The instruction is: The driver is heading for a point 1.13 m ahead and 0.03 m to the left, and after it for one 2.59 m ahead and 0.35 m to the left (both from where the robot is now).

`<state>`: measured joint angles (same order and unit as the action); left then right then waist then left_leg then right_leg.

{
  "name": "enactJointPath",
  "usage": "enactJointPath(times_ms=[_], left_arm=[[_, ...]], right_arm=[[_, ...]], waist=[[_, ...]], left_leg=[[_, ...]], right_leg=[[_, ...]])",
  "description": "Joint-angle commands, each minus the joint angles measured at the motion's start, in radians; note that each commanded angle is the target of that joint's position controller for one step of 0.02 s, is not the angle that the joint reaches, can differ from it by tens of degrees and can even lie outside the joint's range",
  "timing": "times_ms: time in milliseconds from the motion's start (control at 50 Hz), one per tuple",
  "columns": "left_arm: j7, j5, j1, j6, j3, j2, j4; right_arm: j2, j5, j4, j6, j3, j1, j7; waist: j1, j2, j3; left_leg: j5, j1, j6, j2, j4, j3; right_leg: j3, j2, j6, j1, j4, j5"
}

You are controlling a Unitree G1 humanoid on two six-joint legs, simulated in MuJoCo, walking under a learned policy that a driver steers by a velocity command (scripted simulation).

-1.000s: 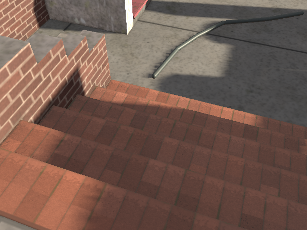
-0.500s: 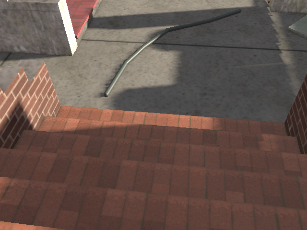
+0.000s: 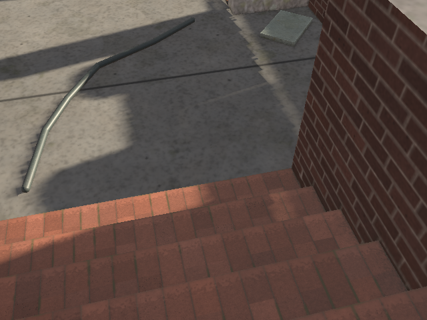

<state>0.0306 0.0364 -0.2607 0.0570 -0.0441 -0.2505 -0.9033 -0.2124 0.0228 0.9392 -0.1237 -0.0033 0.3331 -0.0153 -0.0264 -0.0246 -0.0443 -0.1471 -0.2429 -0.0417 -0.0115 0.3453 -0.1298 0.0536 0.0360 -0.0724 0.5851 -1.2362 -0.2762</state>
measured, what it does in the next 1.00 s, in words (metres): goes down: right foot, then left foot 0.17 m lower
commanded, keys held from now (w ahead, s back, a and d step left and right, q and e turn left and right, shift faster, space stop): w+e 0.08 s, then w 0.38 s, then no key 0.54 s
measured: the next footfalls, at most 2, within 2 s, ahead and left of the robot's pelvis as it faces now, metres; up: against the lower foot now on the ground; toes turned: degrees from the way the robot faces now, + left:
right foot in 0.30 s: +0.19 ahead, -0.15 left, +0.00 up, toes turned -13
left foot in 0.72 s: +0.40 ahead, +0.02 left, -0.17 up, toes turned -4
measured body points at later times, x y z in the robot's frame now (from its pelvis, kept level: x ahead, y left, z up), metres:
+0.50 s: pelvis +0.20 -0.06 -0.03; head +0.20 -0.06 +0.42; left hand +0.17 +0.21 -0.18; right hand +0.21 -0.34 -0.17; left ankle +0.24 +0.06 -0.69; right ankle +0.15 -0.14 -0.74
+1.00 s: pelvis +0.34 -0.07 -0.18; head +0.35 -0.05 +0.27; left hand +0.43 +0.15 -0.34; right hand +0.27 -0.28 -0.32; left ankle +0.36 +0.02 -0.91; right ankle +0.39 -0.21 -0.81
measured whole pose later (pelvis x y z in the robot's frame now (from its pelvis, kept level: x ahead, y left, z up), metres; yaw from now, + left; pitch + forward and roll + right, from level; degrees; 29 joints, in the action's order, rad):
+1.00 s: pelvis +0.34 -0.07 -0.18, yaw -9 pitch -1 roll +0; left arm -0.05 0.03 -0.21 -0.05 -0.02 -0.18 -1.00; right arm -0.14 0.01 1.06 -0.07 0.03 0.41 -0.01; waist 0.00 -0.03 0.02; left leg -0.27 -0.25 -0.05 0.00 0.53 -0.08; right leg 0.04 0.00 -0.01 0.69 -1.22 -0.18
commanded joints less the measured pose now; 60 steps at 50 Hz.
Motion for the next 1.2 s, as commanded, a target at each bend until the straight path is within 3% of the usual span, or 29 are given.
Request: enactJointPath(times_ms=[20,120,140,160,240,300,320,340,360,440,580,620,640,680,700,720,740,760,780,820,840,880,980,1060,1100,1140,1160,1180,1200], left_arm=[[0.022,0.044,-0.043,-0.009,0.027,0.042,0.052],[0.07,0.02,0.029,0.006,0.024,0.025,0.079],[0.027,-0.027,0.017,-0.044,-0.004,-0.009,0.066],[0.012,-0.03,0.01,-0.073,-0.006,-0.024,0.06],[0.001,-0.003,0.067,-0.089,-0.023,-0.037,0.044],[-0.025,-0.001,-0.321,-0.054,-0.053,-0.053,-0.108],[-0.033,-0.006,-0.351,-0.033,-0.071,-0.158,-0.149],[-0.03,-0.04,-0.328,-0.019,-0.063,-0.183,-0.126],[-0.031,-0.054,-0.333,-0.014,-0.077,-0.218,-0.132],[-0.028,0.012,-0.109,0.011,-0.044,-0.097,-0.099],[-0.064,-0.036,-0.125,0.057,-0.003,-0.048,-0.127],[-0.078,-0.02,-0.184,0.039,-0.002,-0.053,-0.141],[-0.037,0.095,-0.275,0.058,0.068,0.075,-0.159],[-0.021,0.047,-0.28,0.05,0.065,0.012,-0.138],[-0.084,-0.023,-0.219,0.009,0.013,-0.09,-0.15],[-0.096,-0.043,-0.289,-0.021,0.019,-0.083,-0.157],[-0.098,-0.071,-0.369,-0.032,0.016,-0.032,-0.155],[-0.119,-0.092,-0.414,-0.045,0.022,0.005,-0.148],[-0.125,-0.073,-0.355,-0.045,0.022,-0.016,-0.139],[-0.101,-0.044,-0.242,-0.056,0.019,-0.015,-0.121],[-0.092,-0.041,-0.222,-0.083,0.032,0.02,-0.09],[-0.098,-0.013,-0.107,-0.107,0.002,-0.046,-0.091],[-0.066,-0.004,-0.051,-0.109,0.031,0.076,-0.086],[-0.042,-0.027,-0.057,-0.122,0.037,0.058,-0.108],[-0.047,-0.03,-0.105,-0.106,0.038,0.04,-0.13],[-0.057,-0.013,-0.147,-0.063,0.032,-0.051,-0.136],[0.033,0.0,-0.161,-0.03,0.014,-0.042,-0.148],[0.057,-0.025,-0.079,-0.007,0.012,-0.039,-0.123],[0.066,-0.044,-0.001,0.003,0.003,-0.059,-0.099]], right_arm=[[0.003,0.036,-0.044,-0.043,0.006,-0.01,-0.007],[-0.071,0.068,0.085,-0.025,0.005,0.194,-0.006],[-0.156,-0.018,0.071,-0.004,-0.034,0.189,0.026],[-0.149,-0.028,0.061,0.006,-0.032,0.168,0.038],[-0.12,0.007,0.041,0.025,-0.04,0.153,0.034],[-0.192,0.001,0.054,0.042,-0.071,0.089,0.022],[-0.119,-0.004,0.025,0.046,-0.071,0.112,0.022],[-0.058,-0.01,0.014,0.052,-0.056,0.215,0.011],[-0.058,-0.009,-0.006,0.056,-0.055,0.171,0.01],[-0.089,0.012,0.012,0.122,-0.087,0.1,0.001],[-0.034,0.005,-0.031,0.127,-0.068,-0.07,0.043],[-0.023,-0.007,-0.036,0.128,-0.05,-0.114,0.049],[0.02,0.097,-0.009,0.097,-0.017,-0.044,0.055],[-0.063,0.094,-0.002,0.084,-0.038,-0.026,0.041],[-0.08,-0.028,0.036,0.087,-0.047,0.028,0.039],[-0.1,-0.016,0.106,0.087,-0.052,0.168,0.033],[-0.181,-0.012,0.146,0.077,-0.073,0.304,0.042],[-0.205,-0.027,0.138,0.072,-0.072,0.303,0.055],[-0.172,-0.048,0.092,0.072,-0.065,0.271,0.061],[-0.134,-0.025,0.063,0.079,-0.039,0.169,0.033],[-0.17,-0.011,0.057,0.078,-0.046,0.105,0.001],[-0.075,-0.002,0.055,0.061,-0.007,0.066,0.005],[-0.025,-0.019,0.079,0.034,0.033,0.061,-0.009],[-0.079,-0.008,0.083,0.076,0.021,0.082,0.006],[-0.064,0.006,0.08,0.103,0.016,0.098,0.004],[0.029,-0.018,0.091,0.121,0.02,0.263,0.003],[-0.051,-0.017,0.045,0.102,-0.021,0.153,0.038],[-0.11,0.011,0.019,0.102,-0.044,0.053,0.056],[-0.037,0.023,0.041,0.1,-0.035,0.102,0.062]], waist=[[0.021,0.135,-0.004],[-0.023,0.074,0.06],[0.049,0.056,0.084],[0.053,0.084,0.083],[0.034,0.162,0.117],[0.229,0.09,-0.008],[0.186,-0.19,0.029],[0.09,-0.175,-0.005],[0.117,-0.139,-0.003],[0.003,-0.023,0.152],[0.004,-0.024,0.096],[0.048,-0.032,0.122],[0.048,-0.015,0.249],[0.054,0.022,0.211],[0.017,0.012,0.147],[0.035,0.093,0.07],[0.012,0.266,-0.049],[0.032,0.289,-0.145],[0.003,0.158,-0.147],[0.037,0.022,-0.089],[0.056,0.168,-0.116],[0.051,0.033,0.057],[0.093,0.111,0.089],[0.05,0.239,0.094],[0.061,0.142,0.162],[-0.019,-0.105,0.121],[0.059,-0.285,0.168],[0.042,-0.134,0.197],[-0.007,-0.101,0.16]], left_leg=[[0.192,0.074,-0.199,0.278,-0.206,0.141],[0.397,0.139,-0.222,0.292,-0.198,0.048],[0.432,0.055,-0.172,0.329,-0.106,0.06],[0.375,0.022,-0.148,0.314,-0.091,0.024],[0.291,-0.039,-0.092,0.265,0.051,-0.062],[0.548,-0.156,-0.055,0.209,0.609,-0.091],[-0.276,-0.392,-0.011,0.074,0.996,-0.038],[-0.448,-0.519,-0.007,0.053,1.102,0.095],[-0.445,-0.561,0.006,0.061,1.1,0.122],[-0.19,-0.341,0.018,0.111,0.894,0.18],[0.579,-0.063,-0.007,-0.019,0.351,0.098],[0.581,0.021,0.018,-0.033,0.252,0.072],[0.667,0.007,0.004,0.127,0.161,0.23],[0.534,0.026,0.021,0.105,0.002,0.157],[0.71,0.073,0.031,0.039,-0.223,0.061],[0.809,0.283,0.04,0.045,-0.237,-0.001],[1.429,0.614,-0.032,0.24,0.016,0.161],[1.674,0.826,-0.116,0.399,0.28,0.269],[1.463,0.732,-0.162,0.419,0.247,0.283],[1.134,0.466,-0.228,0.412,0.152,0.272],[0.67,0.28,-0.346,0.514,0.064,0.396],[0.537,0.022,-0.276,0.351,0.037,0.287],[0.374,-0.167,-0.161,0.215,0.027,0.142],[0.086,-0.253,-0.124,0.211,0.003,0.188],[-0.124,-0.291,-0.073,0.185,0.024,0.221],[-0.349,-0.26,0.007,0.08,0.176,0.155],[-0.396,-0.282,0.053,0.012,0.215,0.09],[-0.341,-0.201,0.06,-0.006,0.241,0.057],[-0.306,-0.12,0.064,-0.017,0.246,0.056]], right_leg=[[0.042,0.11,0.002,0.083,0.069,0.098],[-0.009,0.105,0.024,0.139,0.296,0.237],[-0.018,0.049,0.008,0.029,0.246,0.299],[-0.026,0.042,0.0,0.003,0.256,0.314],[-0.156,-0.015,-0.022,-0.178,0.331,0.219],[-0.237,-0.131,-0.058,-0.652,0.558,0.129],[0.069,0.086,-0.133,-0.771,0.725,0.486],[0.287,0.254,-0.19,-0.79,0.734,0.811],[0.391,0.332,-0.282,-0.702,0.846,0.529],[0.254,0.262,-0.232,-0.215,0.814,0.156],[0.008,0.069,-0.089,-0.043,0.589,-0.093],[-0.022,0.065,-0.074,-0.021,0.484,-0.095],[0.032,0.104,-0.042,0.069,0.441,-0.254],[0.109,0.125,-0.066,-0.061,0.344,-0.24],[-0.045,0.016,-0.08,-0.234,0.138,0.043],[-0.079,-0.032,-0.081,-0.198,-0.083,0.125],[-0.125,-0.13,-0.023,0.073,-0.435,-0.441],[-0.103,-0.139,-0.008,0.328,-0.747,-0.763],[-0.034,-0.101,-0.023,0.417,-0.784,-0.67],[-0.005,-0.066,-0.018,0.379,-0.732,-0.445],[0.015,-0.014,0.02,0.307,-0.653,-0.351],[0.046,-0.037,0.052,0.241,-0.428,-0.089],[-0.036,-0.002,0.076,-0.051,0.266,0.238],[-0.137,-0.073,0.064,-0.415,0.52,0.038],[-0.077,-0.031,0.063,-0.515,0.735,0.082],[0.225,0.284,-0.031,-0.543,0.834,0.496],[0.2,0.176,-0.092,-0.359,0.943,-0.239],[0.18,0.126,-0.047,-0.237,0.983,-0.492],[0.144,0.109,-0.016,-0.176,0.976,-0.507]])
Keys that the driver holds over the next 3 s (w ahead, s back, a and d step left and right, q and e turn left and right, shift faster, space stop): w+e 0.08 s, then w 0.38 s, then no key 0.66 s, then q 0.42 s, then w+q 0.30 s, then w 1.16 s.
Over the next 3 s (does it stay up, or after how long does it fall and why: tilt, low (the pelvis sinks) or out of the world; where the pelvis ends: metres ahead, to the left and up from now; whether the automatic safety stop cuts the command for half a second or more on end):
stays up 1.02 0.03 -0.53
